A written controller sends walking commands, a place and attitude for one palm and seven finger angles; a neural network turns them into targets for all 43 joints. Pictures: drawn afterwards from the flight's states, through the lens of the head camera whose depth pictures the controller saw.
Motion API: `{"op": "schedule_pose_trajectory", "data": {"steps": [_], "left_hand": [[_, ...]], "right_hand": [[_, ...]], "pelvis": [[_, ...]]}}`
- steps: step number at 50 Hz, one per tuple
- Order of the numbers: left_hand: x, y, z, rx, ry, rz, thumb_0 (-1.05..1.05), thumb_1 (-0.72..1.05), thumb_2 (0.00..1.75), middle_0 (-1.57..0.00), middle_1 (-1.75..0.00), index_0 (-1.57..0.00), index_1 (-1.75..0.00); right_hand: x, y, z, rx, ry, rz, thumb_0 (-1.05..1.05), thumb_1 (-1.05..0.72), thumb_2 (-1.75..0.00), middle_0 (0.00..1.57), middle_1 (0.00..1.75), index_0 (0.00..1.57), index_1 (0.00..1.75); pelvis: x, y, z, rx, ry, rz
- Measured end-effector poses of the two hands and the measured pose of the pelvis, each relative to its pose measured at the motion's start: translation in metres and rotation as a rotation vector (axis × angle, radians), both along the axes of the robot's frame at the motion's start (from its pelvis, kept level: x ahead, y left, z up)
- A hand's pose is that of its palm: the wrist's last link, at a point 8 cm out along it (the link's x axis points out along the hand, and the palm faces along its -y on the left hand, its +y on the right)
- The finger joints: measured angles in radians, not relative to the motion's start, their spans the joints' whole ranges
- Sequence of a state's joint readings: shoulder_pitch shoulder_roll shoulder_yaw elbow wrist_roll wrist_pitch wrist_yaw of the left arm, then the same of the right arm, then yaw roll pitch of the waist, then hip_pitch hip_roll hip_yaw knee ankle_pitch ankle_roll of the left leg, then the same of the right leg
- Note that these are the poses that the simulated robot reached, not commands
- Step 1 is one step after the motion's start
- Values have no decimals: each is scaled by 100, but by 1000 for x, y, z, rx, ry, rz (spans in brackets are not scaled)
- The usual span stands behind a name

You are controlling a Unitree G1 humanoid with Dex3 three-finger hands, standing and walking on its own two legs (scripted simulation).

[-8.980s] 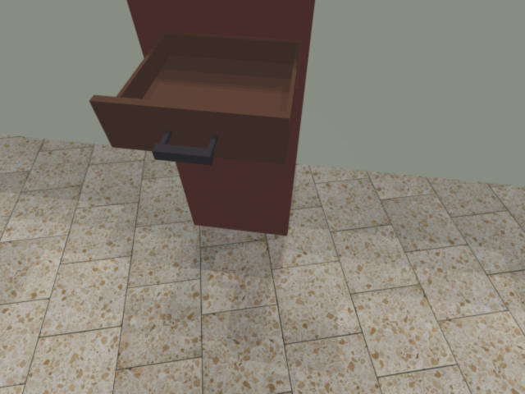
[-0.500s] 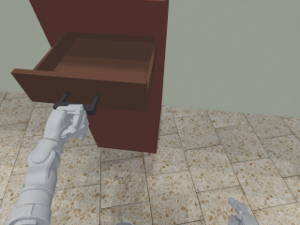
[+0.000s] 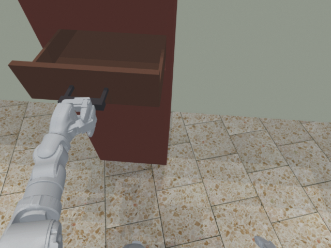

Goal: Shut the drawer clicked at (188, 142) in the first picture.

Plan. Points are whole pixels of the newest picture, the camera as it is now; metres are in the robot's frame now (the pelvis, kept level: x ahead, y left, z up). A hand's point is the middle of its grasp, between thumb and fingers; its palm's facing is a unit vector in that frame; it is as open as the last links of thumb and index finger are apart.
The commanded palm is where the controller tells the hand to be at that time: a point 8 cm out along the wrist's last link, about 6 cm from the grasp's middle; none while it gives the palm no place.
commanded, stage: push the drawer shut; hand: left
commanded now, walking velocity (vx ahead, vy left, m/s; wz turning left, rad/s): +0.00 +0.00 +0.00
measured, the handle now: (85, 96) +0.48 +0.22 +0.09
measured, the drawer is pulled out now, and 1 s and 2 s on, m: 0.18 0.06 0.00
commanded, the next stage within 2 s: pull the fist back off the drawer in 1.78 s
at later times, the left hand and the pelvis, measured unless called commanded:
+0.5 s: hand (96, 104) +0.45 +0.18 +0.09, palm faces -0.09 -1.00 -0.02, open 3.0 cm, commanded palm +0.45 +0.23 +0.09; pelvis -0.01 +0.00 -0.01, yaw +0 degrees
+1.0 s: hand (103, 85) +0.52 +0.18 +0.09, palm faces -0.08 -1.00 -0.01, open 3.0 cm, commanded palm +0.52 +0.22 +0.09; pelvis -0.01 +0.01 -0.03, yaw -2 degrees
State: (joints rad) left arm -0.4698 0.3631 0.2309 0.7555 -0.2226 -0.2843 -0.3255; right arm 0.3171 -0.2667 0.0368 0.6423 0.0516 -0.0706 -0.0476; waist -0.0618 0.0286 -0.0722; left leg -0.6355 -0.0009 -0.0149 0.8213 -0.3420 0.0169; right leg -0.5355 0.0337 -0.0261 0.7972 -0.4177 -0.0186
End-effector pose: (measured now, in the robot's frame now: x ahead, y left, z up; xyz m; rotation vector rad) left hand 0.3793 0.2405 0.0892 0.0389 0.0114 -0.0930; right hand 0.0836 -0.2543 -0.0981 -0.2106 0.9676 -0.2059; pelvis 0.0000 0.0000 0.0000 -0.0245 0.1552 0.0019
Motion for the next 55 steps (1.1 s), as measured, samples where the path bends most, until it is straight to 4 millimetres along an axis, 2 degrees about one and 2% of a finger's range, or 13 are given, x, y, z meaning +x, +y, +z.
{"op": "schedule_pose_trajectory", "data": {"steps": [17, 34, 44, 55], "left_hand": [[33, -1, 2, -9, 7, 1, 0, 76, 90, -140, -160, -140, -160], [79, -3, 2, -18, 21, -2, 0, 74, 89, -140, -160, -140, -160], [107, -6, 2, -22, 30, 8, 0, 74, 89, -140, -160, -140, -160], [134, -8, 3, -22, 37, 16, 0, 73, 88, -140, -160, -140, -160]], "right_hand": [[-22, -4, -9, -6, 77, -22, 1, -90, -90, 20, 30, 20, 30], [-75, -9, -19, -30, 217, -84, 1, -90, -90, 20, 30, 20, 30], [-105, -3, -21, -31, 304, -123, 1, -90, -90, 20, 30, 20, 30], [-125, 7, -19, -29, 377, -152, 0, -90, -90, 21, 30, 20, 30]], "pelvis": [[-3, -2, -6, -6, 34, -5], [-9, -1, -18, -20, 110, -15], [-9, 3, -23, -29, 152, -24], [-5, 9, -26, -37, 188, -31]]}}
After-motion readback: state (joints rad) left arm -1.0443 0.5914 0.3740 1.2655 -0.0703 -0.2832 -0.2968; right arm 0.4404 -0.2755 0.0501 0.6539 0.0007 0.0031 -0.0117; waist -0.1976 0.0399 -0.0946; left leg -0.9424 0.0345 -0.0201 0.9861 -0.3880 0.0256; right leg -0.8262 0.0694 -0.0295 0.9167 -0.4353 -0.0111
